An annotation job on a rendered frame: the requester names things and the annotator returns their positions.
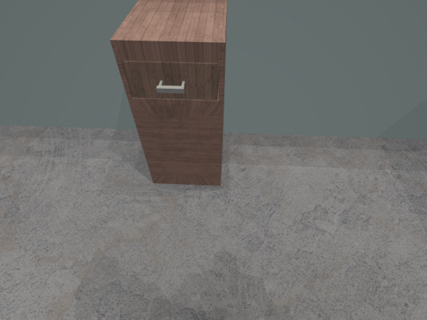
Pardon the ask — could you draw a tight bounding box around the handle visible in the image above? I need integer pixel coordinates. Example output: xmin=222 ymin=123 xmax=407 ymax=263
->
xmin=156 ymin=81 xmax=185 ymax=93

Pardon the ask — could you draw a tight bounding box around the drawer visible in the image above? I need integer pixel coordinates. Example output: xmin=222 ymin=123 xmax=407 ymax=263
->
xmin=123 ymin=61 xmax=220 ymax=100

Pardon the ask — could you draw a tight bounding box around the cabinet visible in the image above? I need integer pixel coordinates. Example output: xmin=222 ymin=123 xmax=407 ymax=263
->
xmin=110 ymin=0 xmax=228 ymax=186

